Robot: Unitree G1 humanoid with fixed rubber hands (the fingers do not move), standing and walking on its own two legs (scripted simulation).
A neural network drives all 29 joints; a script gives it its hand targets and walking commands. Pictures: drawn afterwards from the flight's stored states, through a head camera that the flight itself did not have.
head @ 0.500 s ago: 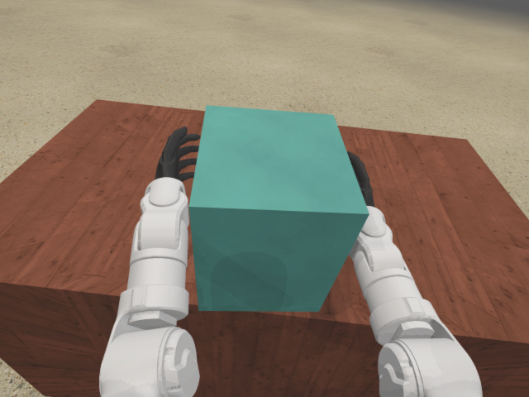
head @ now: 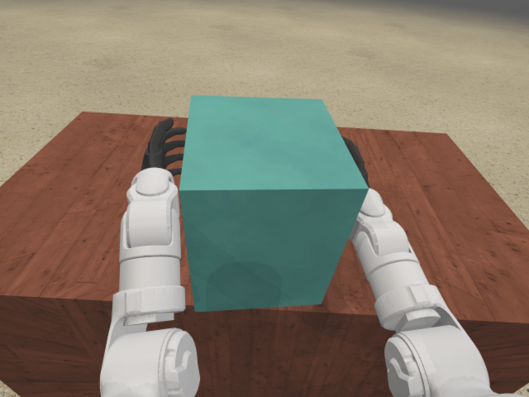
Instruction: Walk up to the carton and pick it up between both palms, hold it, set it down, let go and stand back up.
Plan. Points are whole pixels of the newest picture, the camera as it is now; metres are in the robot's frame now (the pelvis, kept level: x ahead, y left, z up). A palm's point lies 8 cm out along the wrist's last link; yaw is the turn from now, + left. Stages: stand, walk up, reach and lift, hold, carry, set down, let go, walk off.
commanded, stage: reach and lift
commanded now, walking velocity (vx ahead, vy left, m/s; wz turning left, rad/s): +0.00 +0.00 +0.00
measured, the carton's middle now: (259, 204) +0.36 -0.01 +0.15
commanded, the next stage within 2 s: hold in 0.84 s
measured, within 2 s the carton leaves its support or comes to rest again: neither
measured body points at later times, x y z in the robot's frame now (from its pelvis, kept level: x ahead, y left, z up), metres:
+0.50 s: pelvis -0.01 -0.01 +0.00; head -0.06 +0.02 +0.45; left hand +0.40 +0.13 +0.23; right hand +0.38 -0.17 +0.21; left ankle +0.01 +0.11 -0.75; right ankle +0.04 -0.12 -0.75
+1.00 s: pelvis +0.00 -0.01 +0.00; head -0.06 +0.02 +0.44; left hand +0.40 +0.13 +0.24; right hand +0.38 -0.16 +0.22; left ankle +0.01 +0.11 -0.75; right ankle +0.04 -0.12 -0.75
